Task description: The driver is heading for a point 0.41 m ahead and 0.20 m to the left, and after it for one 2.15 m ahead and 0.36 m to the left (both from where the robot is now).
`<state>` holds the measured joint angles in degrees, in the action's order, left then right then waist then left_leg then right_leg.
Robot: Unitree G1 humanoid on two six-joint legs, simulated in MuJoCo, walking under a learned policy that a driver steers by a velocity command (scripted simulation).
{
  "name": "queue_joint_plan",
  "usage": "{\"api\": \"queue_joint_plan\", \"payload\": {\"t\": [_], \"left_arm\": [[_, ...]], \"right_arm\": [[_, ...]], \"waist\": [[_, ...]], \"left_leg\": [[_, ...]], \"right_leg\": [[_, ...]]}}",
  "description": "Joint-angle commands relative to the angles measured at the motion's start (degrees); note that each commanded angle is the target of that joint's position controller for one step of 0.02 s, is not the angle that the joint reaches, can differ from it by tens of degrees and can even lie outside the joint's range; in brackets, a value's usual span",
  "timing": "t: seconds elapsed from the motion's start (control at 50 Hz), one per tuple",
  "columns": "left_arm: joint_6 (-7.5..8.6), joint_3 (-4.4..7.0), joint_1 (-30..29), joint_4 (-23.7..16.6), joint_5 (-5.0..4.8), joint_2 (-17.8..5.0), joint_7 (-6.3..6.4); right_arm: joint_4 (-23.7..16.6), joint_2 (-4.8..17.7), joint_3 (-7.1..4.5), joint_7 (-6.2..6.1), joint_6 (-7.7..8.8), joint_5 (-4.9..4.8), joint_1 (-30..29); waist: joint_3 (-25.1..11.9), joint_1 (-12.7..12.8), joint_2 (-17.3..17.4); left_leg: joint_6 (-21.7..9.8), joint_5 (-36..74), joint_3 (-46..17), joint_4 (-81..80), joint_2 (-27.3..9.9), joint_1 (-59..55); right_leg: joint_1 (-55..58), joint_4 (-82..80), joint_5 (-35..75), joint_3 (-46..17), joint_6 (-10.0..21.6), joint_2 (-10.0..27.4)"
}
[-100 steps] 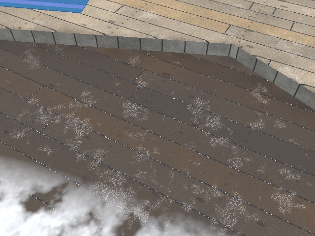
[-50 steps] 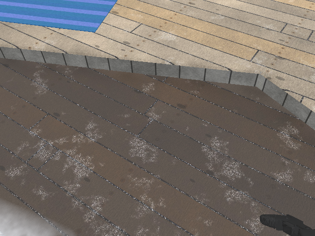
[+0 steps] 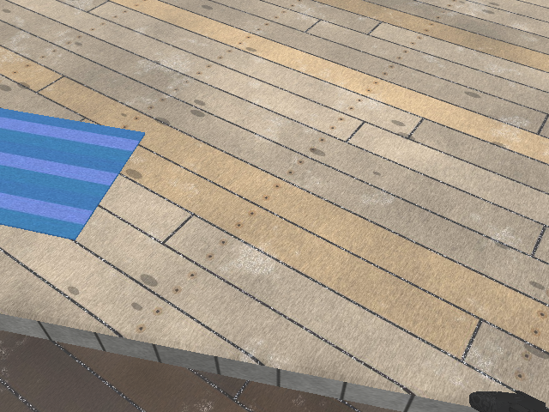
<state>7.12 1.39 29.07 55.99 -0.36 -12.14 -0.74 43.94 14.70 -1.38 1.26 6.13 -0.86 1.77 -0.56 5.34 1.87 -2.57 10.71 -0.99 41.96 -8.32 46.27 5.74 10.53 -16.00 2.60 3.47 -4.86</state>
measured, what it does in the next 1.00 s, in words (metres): climbs, turning left: left foot, then right foot 0.11 m higher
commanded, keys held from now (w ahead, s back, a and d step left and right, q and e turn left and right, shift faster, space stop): w+q+shift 0.46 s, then w+shift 0.54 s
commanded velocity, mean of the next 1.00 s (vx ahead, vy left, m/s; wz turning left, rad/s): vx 1.00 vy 0.00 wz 0.47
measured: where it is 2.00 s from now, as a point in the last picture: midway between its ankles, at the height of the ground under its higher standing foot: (169, 105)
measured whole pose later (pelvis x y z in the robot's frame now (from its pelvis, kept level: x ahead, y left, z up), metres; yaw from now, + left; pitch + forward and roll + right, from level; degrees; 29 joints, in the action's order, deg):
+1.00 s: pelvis +0.92 +0.24 +0.09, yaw +30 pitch +2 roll -1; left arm 5.8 0.6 32.7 52.7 -0.8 -12.4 0.4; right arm 32.5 11.8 1.5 4.2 4.8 -2.1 -2.5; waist -0.9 6.6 0.5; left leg -5.7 -0.6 2.5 36.3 -2.8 40.3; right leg 13.3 8.9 -23.7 6.7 -3.9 3.9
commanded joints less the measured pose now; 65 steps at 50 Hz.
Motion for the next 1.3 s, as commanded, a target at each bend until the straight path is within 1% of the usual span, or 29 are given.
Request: {"api": "queue_joint_plan", "payload": {"t": [0.02,0.1,0.16,0.18,0.2,0.22,0.26,0.34,0.42,0.48,0.52,0.56,0.58,0.6,0.62,0.64,0.68,0.74,0.78,0.84,0.96,1.0,1.04,1.06,1.08,1.12,1.14,1.18,1.3], "left_arm": [[0.91,1.49,-0.49,-2.79,0.05,-9.52,1.09],[-1.16,1.92,-0.28,-2.96,2.43,-12.18,1.78],[-2.80,2.76,-11.72,-7.03,3.56,-14.93,2.75],[-1.07,0.27,-5.38,-8.50,4.69,-4.69,1.47],[2.34,-1.12,-1.99,-10.61,-0.21,-3.74,-0.28],[4.18,0.24,-10.21,-12.35,-1.83,-10.18,-0.42],[4.80,-0.26,-18.56,-15.95,-0.61,-7.63,0.18],[2.14,-0.78,-16.13,-18.50,1.41,-4.06,0.15],[1.06,-5.36,-27.48,-28.63,1.76,3.55,-0.49],[2.76,-5.46,-35.78,-34.64,4.41,1.23,0.61],[2.63,-2.46,-29.45,-34.17,2.24,-3.44,2.63],[1.41,1.54,-10.55,-31.91,-1.26,-11.61,3.38],[1.02,3.49,4.09,-26.70,-1.63,-17.35,2.97],[0.91,3.59,7.95,-19.86,0.94,-22.08,2.06],[1.20,2.91,4.42,-20.73,0.34,-14.77,2.71],[0.25,2.08,1.37,-19.06,-1.04,-8.50,3.01],[-0.16,-0.15,-0.24,-12.38,1.08,1.03,1.19],[-0.41,-1.07,-4.03,-8.01,0.48,4.04,-1.10],[-0.08,-0.20,-9.81,-9.98,-0.08,-1.22,-0.95],[1.58,0.93,-7.54,-9.40,-0.41,-6.97,1.14],[-0.80,1.54,3.12,-5.73,-0.69,-10.98,1.36],[-1.79,1.91,3.59,-4.77,0.15,-13.07,1.42],[-2.84,1.96,0.70,-5.23,0.94,-13.80,1.87],[-2.16,0.39,2.04,-8.32,1.42,-7.14,1.70],[0.09,-1.77,6.47,-9.46,-1.20,-0.25,1.34],[1.33,1.00,-9.07,-12.67,-4.39,-7.99,1.53],[1.24,0.89,-11.62,-13.47,-3.28,-6.75,1.69],[-1.13,1.49,-8.65,-13.06,-2.66,-4.99,0.94],[-5.16,1.76,-15.08,-15.86,-2.03,-3.69,-0.17]], "right_arm": [[-5.18,2.09,-0.14,1.32,1.20,-1.13,-9.08],[-7.68,4.89,-1.65,2.73,1.17,-1.81,-7.02],[0.29,12.98,-5.68,1.72,-1.25,-1.28,26.60],[2.63,15.54,-5.75,1.33,-1.86,-0.71,29.29],[1.14,14.36,-5.69,1.13,-1.31,0.50,27.65],[1.37,10.08,-5.32,0.59,-0.93,1.10,27.55],[0.53,6.74,-3.74,1.43,-0.03,1.63,21.42],[0.25,4.08,-2.23,0.28,-1.20,0.11,17.84],[1.85,3.51,-0.33,-0.87,-2.59,-0.63,21.70],[0.36,4.05,-0.86,-2.49,-2.29,-1.82,22.58],[1.00,6.68,-1.74,-2.92,-2.33,-2.52,24.93],[1.11,14.16,-3.50,-2.57,-2.80,-0.42,20.42],[-0.47,11.62,-3.34,-2.69,-1.49,1.32,14.34],[-2.71,-3.13,-0.65,-1.38,-0.08,1.55,20.88],[-1.70,-2.07,-0.08,1.08,0.99,0.90,28.74],[-3.21,0.50,-0.49,2.14,0.60,-0.43,18.79],[-10.30,-5.53,1.90,3.47,-0.33,0.13,5.15],[-11.03,-7.25,3.10,3.82,-2.63,-1.76,8.06],[-11.67,-2.55,2.77,2.85,-3.14,-1.28,8.46],[-13.43,1.67,1.95,1.83,-1.87,0.72,2.47],[-15.87,1.71,0.76,2.94,-0.24,-1.70,-11.53],[-15.61,4.80,-0.98,3.10,-0.25,-1.20,-7.29],[-9.75,9.38,-4.00,1.79,-1.08,-0.99,14.53],[-6.58,15.25,-5.51,0.51,-1.50,0.51,25.40],[-6.15,16.54,-5.52,0.90,-0.58,0.93,26.83],[-3.79,7.16,-3.54,0.84,0.04,1.00,23.70],[-2.84,6.40,-3.37,1.16,0.54,1.54,20.70],[-0.92,0.99,-2.27,1.68,1.37,2.96,15.65],[0.97,2.53,-2.65,-0.13,1.47,2.62,11.32]], "waist": [[9.89,-1.01,-2.95],[3.45,-5.10,-9.72],[-11.19,-23.45,-11.13],[-13.93,-14.37,12.39],[-22.42,-11.04,18.31],[-15.86,-14.50,8.83],[-4.18,-8.85,-6.21],[3.15,-1.60,-3.51],[10.41,-2.04,-0.94],[2.89,-3.98,-2.39],[-7.82,-0.64,3.64],[-16.03,12.03,14.33],[-20.73,15.98,9.91],[-22.35,4.75,-29.49],[-23.65,1.52,-31.78],[-8.94,2.97,-20.41],[4.74,-1.78,-0.63],[5.78,-8.66,-1.47],[7.05,-11.09,-0.87],[4.44,-9.12,-3.25],[6.81,-1.44,-6.70],[3.24,-4.82,-12.55],[-7.26,-17.01,-14.55],[-17.08,-17.29,-1.51],[-30.00,-13.07,14.99],[-11.37,-14.35,5.03],[-7.19,-11.45,-1.21],[-3.23,-5.62,2.97],[8.75,-2.81,1.39]], "left_leg": [[-0.66,8.87,3.65,-9.97,3.76,-9.17],[-4.27,-3.18,9.11,-8.24,11.78,-12.59],[-9.09,-8.72,4.24,-8.64,11.67,-48.53],[-14.33,-16.40,-13.57,-2.80,3.03,-69.25],[-25.10,-42.32,-48.22,-19.94,-7.81,-79.37],[-20.10,-48.34,-48.10,-26.80,-5.39,-75.13],[-17.69,-35.18,-38.95,-28.84,-2.36,-54.41],[-17.85,-24.91,-28.11,-29.28,3.38,-32.83],[-14.96,-36.44,-27.40,-27.92,6.01,-20.05],[-13.45,-19.62,-20.82,-35.98,8.05,-1.82],[-11.20,14.06,-17.60,-28.63,8.60,-11.14],[-7.45,55.07,-18.51,-5.87,5.37,-32.81],[-6.26,51.44,-19.30,13.68,6.00,-30.89],[-3.96,-17.57,-13.95,41.32,18.64,-14.47],[-5.64,-27.70,-17.41,55.50,18.73,-2.66],[-5.56,-29.10,-9.54,62.35,15.24,5.14],[-8.25,-30.73,-7.30,61.76,10.24,6.32],[-8.99,-30.66,-8.86,58.82,8.28,5.52],[-5.84,-24.91,-7.15,39.81,6.50,1.76],[-1.23,-12.70,-1.52,21.22,2.77,-4.79],[-2.68,-9.01,5.46,-7.56,6.47,-9.13],[-4.71,-14.54,7.93,-8.92,10.13,-15.60],[-7.19,-15.91,6.00,-7.62,10.37,-46.10],[-9.59,-29.95,-16.08,-7.73,-4.40,-70.50],[-15.01,-55.96,-47.29,-23.24,-15.28,-79.64],[-9.59,-45.95,-33.80,-26.29,-12.19,-63.39],[-8.09,-35.43,-25.60,-26.08,-10.58,-54.03],[-6.52,-29.57,-14.67,-28.41,-7.09,-40.99],[-2.42,-7.67,8.18,-33.92,-2.48,-30.12]], "right_leg": [[-11.27,-10.81,16.75,-0.95,5.36,13.42],[6.51,3.11,64.70,4.38,1.45,16.87],[-6.06,45.95,81.97,5.74,-0.80,15.47],[-33.25,69.33,7.77,1.77,-2.70,5.43],[-50.81,82.24,-13.23,-9.20,-2.59,-0.55],[-54.22,79.71,-6.79,-12.41,0.85,3.66],[-51.98,73.94,-2.42,-11.08,1.36,6.40],[-54.81,77.31,-4.33,-7.82,-2.83,9.99],[-77.72,96.42,-9.60,-3.30,-5.15,10.71],[-38.12,66.76,8.48,4.10,-5.45,10.35],[-16.17,54.42,10.75,5.92,-5.97,4.96],[-10.23,41.45,-2.47,4.89,-3.25,1.67],[-0.30,37.70,-8.25,-9.84,1.03,6.44],[6.28,17.66,-11.74,-45.98,9.93,20.73],[11.01,2.09,-22.42,-74.65,14.89,28.59],[3.97,3.43,-29.13,-65.23,14.38,27.08],[-16.64,8.95,-24.19,-40.04,8.87,21.78],[-25.60,7.91,-9.57,-20.10,5.00,16.78],[-30.53,1.78,-4.61,-11.62,6.04,15.38],[-25.32,-4.95,3.30,-4.68,6.83,14.55],[-1.89,-5.14,25.95,0.35,4.98,18.85],[4.06,4.14,52.41,1.32,4.07,20.40],[-9.67,29.99,61.64,2.05,1.73,18.29],[-32.28,53.90,30.18,0.02,0.51,12.34],[-44.94,70.90,-7.71,-9.65,-0.19,4.33],[-54.57,75.46,-2.51,-11.19,0.99,9.58],[-52.02,71.99,0.58,-10.88,0.86,12.18],[-45.64,68.60,5.90,-10.94,0.89,15.80],[-50.17,57.93,16.61,-8.38,-0.57,14.87]]}}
